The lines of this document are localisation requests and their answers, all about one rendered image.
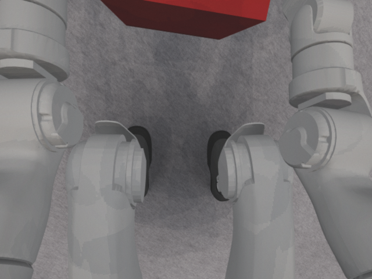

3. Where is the robot left shin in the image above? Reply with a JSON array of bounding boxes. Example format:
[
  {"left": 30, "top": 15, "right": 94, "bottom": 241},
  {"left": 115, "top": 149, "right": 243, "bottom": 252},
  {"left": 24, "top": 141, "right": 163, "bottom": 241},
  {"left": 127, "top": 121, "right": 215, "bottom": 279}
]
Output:
[{"left": 65, "top": 120, "right": 141, "bottom": 194}]

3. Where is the carton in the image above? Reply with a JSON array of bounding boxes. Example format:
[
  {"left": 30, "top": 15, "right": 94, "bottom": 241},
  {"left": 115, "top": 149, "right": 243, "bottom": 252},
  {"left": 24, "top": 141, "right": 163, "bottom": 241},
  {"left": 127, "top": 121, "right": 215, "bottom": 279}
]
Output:
[{"left": 101, "top": 0, "right": 270, "bottom": 40}]

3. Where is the left robot upper arm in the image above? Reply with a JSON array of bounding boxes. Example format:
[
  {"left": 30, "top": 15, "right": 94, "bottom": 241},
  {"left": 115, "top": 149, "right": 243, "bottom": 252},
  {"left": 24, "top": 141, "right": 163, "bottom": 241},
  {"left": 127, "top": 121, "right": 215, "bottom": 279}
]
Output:
[{"left": 0, "top": 78, "right": 84, "bottom": 279}]

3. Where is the right robot upper arm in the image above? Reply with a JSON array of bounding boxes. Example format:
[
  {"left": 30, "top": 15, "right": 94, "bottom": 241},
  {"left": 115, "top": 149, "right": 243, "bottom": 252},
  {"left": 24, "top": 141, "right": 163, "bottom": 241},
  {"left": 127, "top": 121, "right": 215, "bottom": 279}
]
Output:
[{"left": 278, "top": 106, "right": 372, "bottom": 279}]

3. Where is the robot right forearm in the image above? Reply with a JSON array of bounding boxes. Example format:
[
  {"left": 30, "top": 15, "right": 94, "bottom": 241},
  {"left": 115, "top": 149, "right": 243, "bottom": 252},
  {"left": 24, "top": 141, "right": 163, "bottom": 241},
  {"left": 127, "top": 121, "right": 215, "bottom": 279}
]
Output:
[{"left": 282, "top": 0, "right": 372, "bottom": 118}]

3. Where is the robot left thigh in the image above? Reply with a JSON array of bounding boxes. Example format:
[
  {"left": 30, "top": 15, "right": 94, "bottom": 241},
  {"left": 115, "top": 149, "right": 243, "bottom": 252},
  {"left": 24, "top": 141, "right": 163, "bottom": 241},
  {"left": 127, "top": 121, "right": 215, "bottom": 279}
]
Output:
[{"left": 67, "top": 134, "right": 146, "bottom": 279}]

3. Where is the robot left forearm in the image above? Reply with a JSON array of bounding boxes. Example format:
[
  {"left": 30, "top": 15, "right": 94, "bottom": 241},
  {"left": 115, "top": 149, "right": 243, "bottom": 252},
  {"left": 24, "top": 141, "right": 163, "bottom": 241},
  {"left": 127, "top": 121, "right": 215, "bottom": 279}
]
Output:
[{"left": 0, "top": 0, "right": 70, "bottom": 82}]

